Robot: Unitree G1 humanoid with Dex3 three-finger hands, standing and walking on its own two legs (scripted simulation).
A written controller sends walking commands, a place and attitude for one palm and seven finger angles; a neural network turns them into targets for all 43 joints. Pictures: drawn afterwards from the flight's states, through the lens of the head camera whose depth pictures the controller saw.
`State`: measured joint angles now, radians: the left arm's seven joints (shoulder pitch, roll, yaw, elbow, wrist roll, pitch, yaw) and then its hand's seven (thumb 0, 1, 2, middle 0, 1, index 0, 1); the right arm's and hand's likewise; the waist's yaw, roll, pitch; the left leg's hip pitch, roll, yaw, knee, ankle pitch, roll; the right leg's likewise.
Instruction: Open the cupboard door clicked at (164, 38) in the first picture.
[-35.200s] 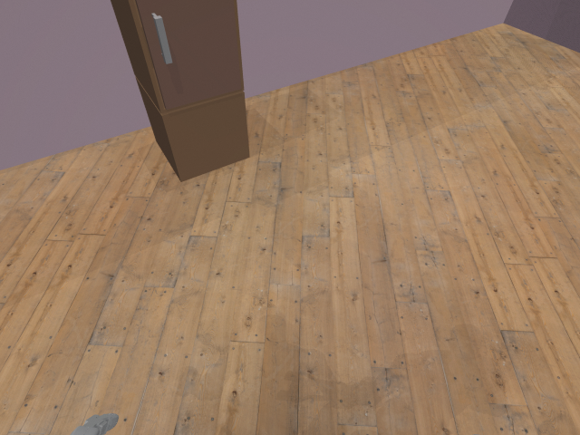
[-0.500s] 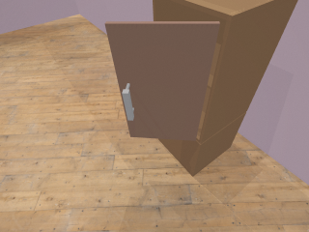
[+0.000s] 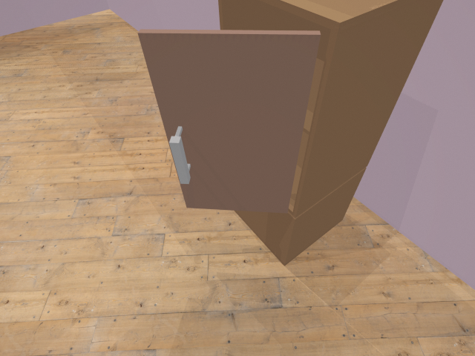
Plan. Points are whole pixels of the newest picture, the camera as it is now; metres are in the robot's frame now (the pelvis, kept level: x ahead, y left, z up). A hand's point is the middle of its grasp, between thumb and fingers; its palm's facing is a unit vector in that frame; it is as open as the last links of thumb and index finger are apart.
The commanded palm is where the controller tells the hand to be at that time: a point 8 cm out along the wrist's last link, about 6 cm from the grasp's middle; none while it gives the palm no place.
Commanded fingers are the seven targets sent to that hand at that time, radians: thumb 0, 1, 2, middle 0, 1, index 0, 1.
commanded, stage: look again from close up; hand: left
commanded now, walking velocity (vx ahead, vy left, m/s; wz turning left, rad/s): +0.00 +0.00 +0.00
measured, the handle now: (182, 155) +0.60 +0.18 -0.06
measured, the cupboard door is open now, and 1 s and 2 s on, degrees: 48 48 48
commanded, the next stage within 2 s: come to a stop and stand still in 0.24 s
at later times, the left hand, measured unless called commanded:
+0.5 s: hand out of the picture +0.03 +0.15 -0.17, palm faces +0.03 -0.97 -0.22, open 7.3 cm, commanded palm none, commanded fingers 0.00 0.90 0.90 -0.20 -0.30 -0.20 -0.30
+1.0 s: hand out of the picture +0.07 +0.21 -0.16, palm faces +0.06 -0.95 -0.31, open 7.4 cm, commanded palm none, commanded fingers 0.00 0.90 0.90 -0.20 -0.30 -0.20 -0.30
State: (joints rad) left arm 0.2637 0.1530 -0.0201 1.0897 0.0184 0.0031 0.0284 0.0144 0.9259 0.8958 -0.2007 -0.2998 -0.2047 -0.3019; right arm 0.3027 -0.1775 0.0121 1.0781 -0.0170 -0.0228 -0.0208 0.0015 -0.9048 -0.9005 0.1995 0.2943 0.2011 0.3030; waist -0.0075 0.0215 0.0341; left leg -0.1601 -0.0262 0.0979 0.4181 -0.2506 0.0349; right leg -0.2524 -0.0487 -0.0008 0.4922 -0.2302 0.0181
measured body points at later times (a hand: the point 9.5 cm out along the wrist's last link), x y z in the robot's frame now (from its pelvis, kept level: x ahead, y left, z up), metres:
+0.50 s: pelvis +0.02 -0.03 +0.00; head +0.04 -0.04 +0.45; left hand +0.03 +0.20 -0.15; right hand +0.03 -0.25 -0.16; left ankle -0.01 +0.10 -0.74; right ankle +0.02 -0.13 -0.74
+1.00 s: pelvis +0.01 -0.02 +0.00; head +0.00 -0.02 +0.45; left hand +0.06 +0.26 -0.14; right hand +0.09 -0.29 -0.14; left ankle -0.01 +0.10 -0.74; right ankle +0.02 -0.13 -0.74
